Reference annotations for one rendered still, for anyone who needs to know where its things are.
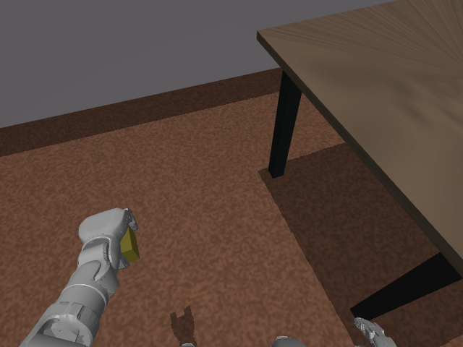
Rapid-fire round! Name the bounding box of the right robot hand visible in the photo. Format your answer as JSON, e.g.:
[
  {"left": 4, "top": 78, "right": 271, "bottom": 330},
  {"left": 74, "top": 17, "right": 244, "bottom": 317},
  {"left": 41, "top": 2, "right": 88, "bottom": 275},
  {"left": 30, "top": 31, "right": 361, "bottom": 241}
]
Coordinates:
[{"left": 354, "top": 317, "right": 397, "bottom": 347}]

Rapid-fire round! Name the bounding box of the left robot hand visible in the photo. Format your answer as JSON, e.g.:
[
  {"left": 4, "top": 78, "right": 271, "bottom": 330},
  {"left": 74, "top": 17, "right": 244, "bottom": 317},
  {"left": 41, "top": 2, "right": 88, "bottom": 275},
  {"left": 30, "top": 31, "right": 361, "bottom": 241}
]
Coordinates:
[{"left": 79, "top": 207, "right": 137, "bottom": 270}]

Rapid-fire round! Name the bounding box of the cube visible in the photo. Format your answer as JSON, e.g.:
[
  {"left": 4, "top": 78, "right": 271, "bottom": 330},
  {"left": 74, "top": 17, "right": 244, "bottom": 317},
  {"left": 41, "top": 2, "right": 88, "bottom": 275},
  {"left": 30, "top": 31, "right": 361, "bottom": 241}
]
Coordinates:
[{"left": 120, "top": 226, "right": 140, "bottom": 263}]

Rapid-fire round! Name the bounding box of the table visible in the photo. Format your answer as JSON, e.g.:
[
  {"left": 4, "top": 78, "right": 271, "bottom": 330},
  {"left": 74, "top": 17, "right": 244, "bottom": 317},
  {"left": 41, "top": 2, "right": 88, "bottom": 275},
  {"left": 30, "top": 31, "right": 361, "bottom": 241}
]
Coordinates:
[{"left": 257, "top": 0, "right": 463, "bottom": 321}]

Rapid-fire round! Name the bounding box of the left robot arm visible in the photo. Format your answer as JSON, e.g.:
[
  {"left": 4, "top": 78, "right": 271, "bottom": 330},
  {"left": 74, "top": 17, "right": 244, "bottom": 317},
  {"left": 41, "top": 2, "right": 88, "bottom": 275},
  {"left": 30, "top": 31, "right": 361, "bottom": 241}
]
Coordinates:
[{"left": 19, "top": 234, "right": 121, "bottom": 347}]

